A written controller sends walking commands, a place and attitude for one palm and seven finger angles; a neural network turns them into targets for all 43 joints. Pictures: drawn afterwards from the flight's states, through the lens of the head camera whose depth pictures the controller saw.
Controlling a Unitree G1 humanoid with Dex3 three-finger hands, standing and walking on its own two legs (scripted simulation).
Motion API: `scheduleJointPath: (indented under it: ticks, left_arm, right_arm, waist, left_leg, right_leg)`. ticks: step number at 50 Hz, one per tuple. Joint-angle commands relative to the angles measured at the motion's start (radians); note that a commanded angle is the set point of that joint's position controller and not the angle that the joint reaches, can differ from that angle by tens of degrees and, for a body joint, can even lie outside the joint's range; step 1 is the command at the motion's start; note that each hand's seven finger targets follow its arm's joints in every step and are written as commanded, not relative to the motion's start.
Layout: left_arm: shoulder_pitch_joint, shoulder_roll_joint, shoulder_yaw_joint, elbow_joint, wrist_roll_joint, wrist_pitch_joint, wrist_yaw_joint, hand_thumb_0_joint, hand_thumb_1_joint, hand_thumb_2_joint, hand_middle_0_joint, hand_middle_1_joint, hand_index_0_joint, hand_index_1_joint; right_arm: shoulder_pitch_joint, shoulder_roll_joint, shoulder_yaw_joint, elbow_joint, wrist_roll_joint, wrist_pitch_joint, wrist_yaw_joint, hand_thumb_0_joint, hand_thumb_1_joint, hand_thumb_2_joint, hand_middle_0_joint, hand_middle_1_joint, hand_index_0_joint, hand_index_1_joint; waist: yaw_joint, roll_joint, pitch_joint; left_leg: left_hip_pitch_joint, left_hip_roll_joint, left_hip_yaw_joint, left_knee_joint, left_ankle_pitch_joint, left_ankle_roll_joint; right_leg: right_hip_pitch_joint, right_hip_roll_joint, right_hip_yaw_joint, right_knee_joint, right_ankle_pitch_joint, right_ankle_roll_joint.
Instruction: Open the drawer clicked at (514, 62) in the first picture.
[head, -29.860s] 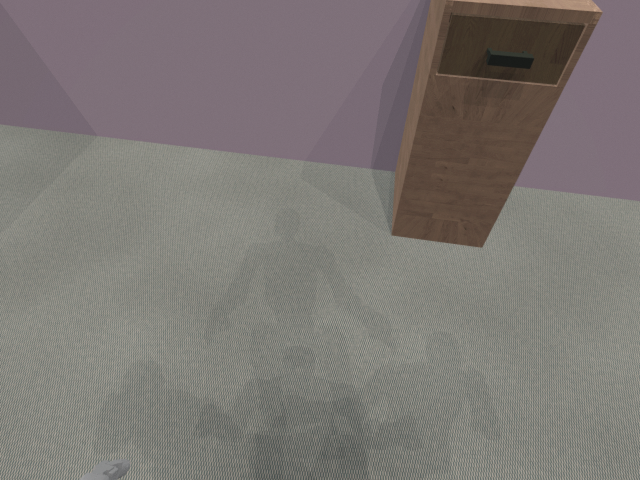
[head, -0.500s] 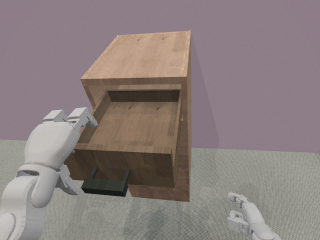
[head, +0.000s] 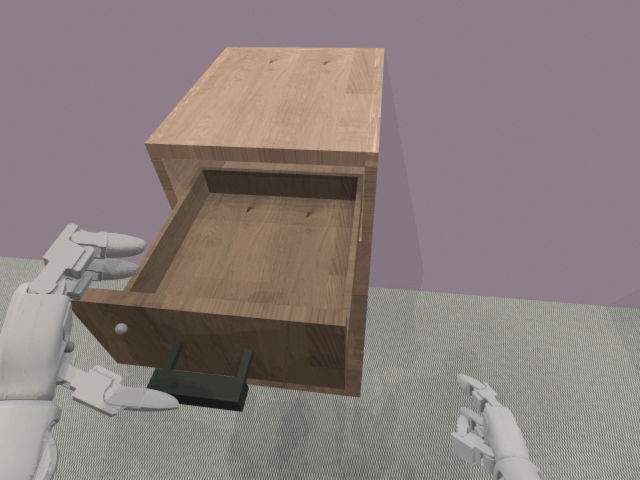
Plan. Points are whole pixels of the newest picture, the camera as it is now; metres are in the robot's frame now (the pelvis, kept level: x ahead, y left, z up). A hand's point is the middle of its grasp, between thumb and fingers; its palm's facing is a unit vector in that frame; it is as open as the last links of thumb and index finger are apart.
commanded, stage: draw the hand back to the body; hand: left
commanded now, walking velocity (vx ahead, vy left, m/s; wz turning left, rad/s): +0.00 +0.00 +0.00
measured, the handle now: (205, 371) +0.23 +0.18 +0.03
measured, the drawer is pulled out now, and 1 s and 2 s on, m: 0.29 0.29 0.29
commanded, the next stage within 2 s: step back with the hand held close in 0.84 s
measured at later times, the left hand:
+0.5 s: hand (78, 317) +0.19 +0.23 +0.21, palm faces +0.38 -0.83 -0.42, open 9.9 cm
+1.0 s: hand (69, 321) +0.18 +0.23 +0.21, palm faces +0.44 -0.80 -0.42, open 7.5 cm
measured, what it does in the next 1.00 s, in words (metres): stands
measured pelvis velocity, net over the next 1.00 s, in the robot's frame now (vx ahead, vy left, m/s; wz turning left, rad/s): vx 0.00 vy -0.01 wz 0.02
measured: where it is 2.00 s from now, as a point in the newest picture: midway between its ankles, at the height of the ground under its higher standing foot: outside the picture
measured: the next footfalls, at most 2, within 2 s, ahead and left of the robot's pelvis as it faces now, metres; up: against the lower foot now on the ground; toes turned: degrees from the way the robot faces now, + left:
left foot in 1.92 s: -0.08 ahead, +0.15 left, +0.00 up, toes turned +3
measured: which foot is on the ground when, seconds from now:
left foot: down 0.00-1.00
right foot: down 0.00-1.00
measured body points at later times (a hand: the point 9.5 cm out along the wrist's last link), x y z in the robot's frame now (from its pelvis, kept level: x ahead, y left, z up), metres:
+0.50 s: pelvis +0.01 +0.00 +0.00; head -0.01 -0.02 +0.45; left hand +0.16 +0.27 +0.23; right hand +0.20 -0.21 -0.09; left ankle +0.00 +0.08 -0.74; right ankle -0.03 -0.08 -0.74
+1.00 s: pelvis +0.00 -0.01 +0.00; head -0.02 -0.03 +0.45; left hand +0.15 +0.27 +0.24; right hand +0.19 -0.23 -0.08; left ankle +0.00 +0.08 -0.74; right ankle -0.03 -0.08 -0.74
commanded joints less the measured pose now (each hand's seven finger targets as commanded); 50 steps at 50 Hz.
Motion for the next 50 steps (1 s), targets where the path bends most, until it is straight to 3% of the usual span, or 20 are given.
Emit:
scheduleJointPath:
  ticks: [1, 2, 3, 6, 9, 13, 16, 17, 22, 26, 28, 32, 34, 37, 41, 42, 47, 48, 49, 50]
  left_arm:
    - [-0.107, 0.164, 0.128, -0.341, -0.100, -0.149, 0.062, 0.000, -0.185, 0.435, -0.277, -0.997, -0.277, -0.997]
    - [-0.117, 0.191, 0.153, -0.351, -0.097, -0.155, 0.073, 0.000, -0.150, 0.450, -0.275, -0.975, -0.275, -0.975]
    - [-0.089, 0.158, 0.137, -0.311, -0.099, -0.159, 0.074, 0.000, -0.115, 0.465, -0.273, -0.952, -0.273, -0.952]
    - [-0.082, 0.150, 0.150, -0.253, -0.106, -0.159, 0.070, 0.000, -0.010, 0.510, -0.265, -0.885, -0.265, -0.885]
    - [-0.035, 0.129, 0.161, -0.180, -0.118, -0.157, 0.059, 0.000, 0.095, 0.555, -0.257, -0.817, -0.257, -0.817]
    - [0.006, 0.128, 0.178, -0.164, -0.126, -0.164, 0.049, 0.000, 0.235, 0.615, -0.247, -0.728, -0.247, -0.728]
    - [-0.002, 0.163, 0.205, -0.219, -0.126, -0.171, 0.054, 0.000, 0.340, 0.660, -0.240, -0.660, -0.240, -0.660]
    - [-0.007, 0.180, 0.220, -0.222, -0.123, -0.171, 0.058, 0.000, 0.375, 0.675, -0.237, -0.637, -0.237, -0.637]
    - [-0.011, 0.208, 0.256, -0.223, -0.123, -0.169, 0.070, 0.000, 0.550, 0.750, -0.225, -0.525, -0.225, -0.525]
    - [-0.013, 0.195, 0.265, -0.132, -0.128, -0.166, 0.072, 0.000, 0.690, 0.810, -0.215, -0.435, -0.215, -0.435]
    - [-0.020, 0.174, 0.250, -0.098, -0.130, -0.166, 0.069, 0.000, 0.760, 0.840, -0.210, -0.390, -0.210, -0.390]
    - [-0.045, 0.167, 0.222, -0.133, -0.127, -0.173, 0.066, 0.000, 0.900, 0.900, -0.200, -0.300, -0.200, -0.300]
    - [-0.050, 0.163, 0.208, -0.147, -0.126, -0.173, 0.069, 0.000, 0.900, 0.900, -0.200, -0.300, -0.200, -0.300]
    - [-0.064, 0.203, 0.240, -0.172, -0.125, -0.176, 0.077, 0.000, 0.900, 0.900, -0.200, -0.300, -0.200, -0.300]
    - [-0.043, 0.194, 0.244, -0.155, -0.126, -0.178, 0.079, 0.000, 0.900, 0.900, -0.200, -0.300, -0.200, -0.300]
    - [-0.056, 0.199, 0.247, -0.160, -0.124, -0.178, 0.078, 0.000, 0.900, 0.900, -0.200, -0.300, -0.200, -0.300]
    - [-0.039, 0.178, 0.239, -0.110, -0.128, -0.177, 0.073, 0.000, 0.900, 0.900, -0.200, -0.300, -0.200, -0.300]
    - [-0.194, 0.364, 0.423, -0.206, -0.108, -0.223, 0.082, 0.000, 0.900, 0.900, -0.200, -0.300, -0.200, -0.300]
    - [-0.129, 0.276, 0.358, -0.106, -0.102, -0.239, 0.071, 0.000, 0.900, 0.900, -0.200, -0.300, -0.200, -0.300]
    - [-0.079, 0.242, 0.325, -0.083, -0.097, -0.236, 0.064, 0.000, 0.900, 0.900, -0.200, -0.300, -0.200, -0.300]
  right_arm:
    - [-0.103, -0.086, -0.044, -0.147, -0.013, -0.130, -0.022, 0.000, -0.900, -0.900, 0.200, 0.300, 0.200, 0.300]
    - [-0.097, -0.092, -0.040, -0.133, -0.015, -0.146, -0.022, 0.000, -0.900, -0.900, 0.200, 0.300, 0.200, 0.300]
    - [-0.088, -0.082, -0.036, -0.117, -0.022, -0.151, -0.021, 0.000, -0.900, -0.900, 0.200, 0.300, 0.200, 0.300]
    - [-0.077, -0.085, -0.046, -0.105, -0.015, -0.149, -0.015, 0.000, -0.900, -0.900, 0.200, 0.300, 0.200, 0.300]
    - [-0.078, -0.089, -0.059, -0.098, -0.012, -0.136, -0.011, 0.000, -0.900, -0.900, 0.200, 0.300, 0.200, 0.300]
    - [-0.082, -0.098, -0.072, -0.090, -0.009, -0.119, -0.007, 0.000, -0.900, -0.900, 0.200, 0.300, 0.200, 0.300]
    - [-0.092, -0.100, -0.076, -0.103, -0.004, -0.120, -0.011, 0.000, -0.900, -0.900, 0.200, 0.300, 0.200, 0.300]
    - [-0.094, -0.101, -0.076, -0.097, -0.002, -0.124, -0.015, 0.000, -0.900, -0.900, 0.200, 0.300, 0.200, 0.300]
    - [-0.088, -0.100, -0.078, -0.090, 0.001, -0.126, -0.021, 0.000, -0.900, -0.900, 0.200, 0.300, 0.200, 0.300]
    - [-0.089, -0.095, -0.080, -0.082, 0.006, -0.114, -0.024, 0.000, -0.900, -0.900, 0.200, 0.300, 0.200, 0.300]
    - [-0.090, -0.099, -0.082, -0.075, 0.005, -0.111, -0.026, 0.000, -0.900, -0.900, 0.200, 0.300, 0.200, 0.300]
    - [-0.097, -0.105, -0.085, -0.082, 0.004, -0.119, -0.025, 0.000, -0.900, -0.900, 0.200, 0.300, 0.200, 0.300]
    - [-0.102, -0.103, -0.081, -0.085, 0.004, -0.123, -0.024, 0.000, -0.900, -0.900, 0.200, 0.300, 0.200, 0.300]
    - [-0.102, -0.105, -0.080, -0.083, 0.000, -0.133, -0.028, 0.000, -0.900, -0.900, 0.200, 0.300, 0.200, 0.300]
    - [-0.104, -0.097, -0.077, -0.079, 0.000, -0.137, -0.028, 0.000, -0.900, -0.900, 0.200, 0.300, 0.200, 0.300]
    - [-0.105, -0.099, -0.079, -0.076, 0.001, -0.138, -0.028, 0.000, -0.900, -0.900, 0.200, 0.300, 0.200, 0.300]
    - [-0.105, -0.098, -0.083, -0.070, 0.001, -0.132, -0.024, 0.000, -0.900, -0.900, 0.200, 0.300, 0.200, 0.300]
    - [-0.052, -0.131, -0.091, -0.102, 0.008, -0.123, -0.017, 0.000, -0.900, -0.900, 0.200, 0.300, 0.200, 0.300]
    - [-0.051, -0.118, -0.092, -0.067, -0.002, -0.116, -0.015, 0.000, -0.900, -0.900, 0.200, 0.300, 0.200, 0.300]
    - [-0.069, -0.117, -0.095, -0.076, 0.002, -0.111, -0.011, 0.000, -0.900, -0.900, 0.200, 0.300, 0.200, 0.300]
  waist:
    - [-0.004, 0.054, -0.141]
    - [-0.003, 0.115, -0.106]
    - [-0.005, 0.121, -0.079]
    - [-0.008, 0.080, -0.060]
    - [-0.008, -0.028, -0.069]
    - [-0.008, -0.052, -0.109]
    - [-0.003, -0.041, -0.147]
    - [-0.004, -0.008, -0.147]
    - [-0.007, 0.014, -0.136]
    - [-0.012, -0.030, -0.059]
    - [-0.017, -0.019, -0.037]
    - [-0.016, -0.022, -0.062]
    - [-0.016, -0.006, -0.058]
    - [-0.010, -0.021, -0.073]
    - [-0.009, -0.013, -0.062]
    - [-0.009, 0.013, -0.058]
    - [-0.011, -0.015, -0.038]
    - [-0.043, -0.023, 0.022]
    - [-0.056, -0.094, 0.009]
    - [-0.057, -0.133, 0.006]
  left_leg:
    - [0.135, 0.095, -0.012, -0.062, 0.258, -0.033]
    - [0.113, 0.097, -0.022, -0.062, 0.262, -0.042]
    - [0.095, 0.095, -0.027, -0.072, 0.256, -0.045]
    - [0.089, 0.104, -0.034, -0.077, 0.279, -0.051]
    - [0.082, 0.111, -0.035, -0.076, 0.305, -0.050]
    - [0.096, 0.111, -0.029, -0.066, 0.338, -0.051]
    - [0.102, 0.110, -0.029, -0.063, 0.339, -0.053]
    - [0.106, 0.110, -0.026, -0.059, 0.349, -0.055]
    - [0.110, 0.108, -0.028, -0.062, 0.328, -0.060]
    - [0.074, 0.102, -0.031, -0.082, 0.219, -0.052]
    - [0.073, 0.099, -0.029, -0.085, 0.195, -0.047]
    - [0.086, 0.097, -0.030, -0.082, 0.180, -0.039]
    - [0.086, 0.095, -0.030, -0.087, 0.157, -0.036]
    - [0.079, 0.091, -0.030, -0.083, 0.158, -0.035]
    - [0.079, 0.087, -0.023, -0.082, 0.160, -0.035]
    - [0.082, 0.088, -0.023, -0.080, 0.162, -0.037]
    - [0.076, 0.087, -0.020, -0.081, 0.155, -0.034]
    - [0.037, 0.094, -0.063, -0.047, 0.093, -0.004]
    - [0.050, 0.083, -0.062, -0.006, 0.083, -0.001]
    - [0.062, 0.082, -0.061, 0.012, 0.101, -0.001]
  right_leg:
    - [-0.043, -0.108, 0.004, -0.091, 0.267, 0.026]
    - [-0.051, -0.102, 0.007, -0.091, 0.254, 0.017]
    - [-0.055, -0.102, -0.014, -0.088, 0.245, 0.016]
    - [-0.051, -0.098, -0.019, -0.083, 0.253, 0.015]
    - [-0.041, -0.096, -0.029, -0.073, 0.281, 0.020]
    - [-0.033, -0.099, -0.032, -0.072, 0.309, 0.026]
    - [-0.019, -0.102, -0.023, -0.071, 0.318, 0.027]
    - [-0.020, -0.101, -0.019, -0.075, 0.321, 0.024]
    - [-0.037, -0.098, -0.019, -0.088, 0.300, 0.024]
    - [-0.068, -0.095, -0.022, -0.106, 0.218, 0.026]
    - [-0.080, -0.096, -0.019, -0.118, 0.198, 0.026]
    - [-0.072, -0.100, -0.011, -0.123, 0.189, 0.028]
    - [-0.077, -0.102, -0.007, -0.129, 0.167, 0.029]
    - [-0.060, -0.103, 0.001, -0.138, 0.178, 0.027]
    - [-0.059, -0.105, 0.005, -0.141, 0.188, 0.028]
    - [-0.062, -0.104, 0.010, -0.148, 0.189, 0.025]
    - [-0.065, -0.104, 0.007, -0.154, 0.184, 0.029]
    - [-0.156, -0.169, 0.173, -0.222, 0.231, 0.027]
    - [-0.157, -0.196, 0.183, -0.237, 0.259, 0.025]
    - [-0.162, -0.210, 0.203, -0.232, 0.333, 0.029]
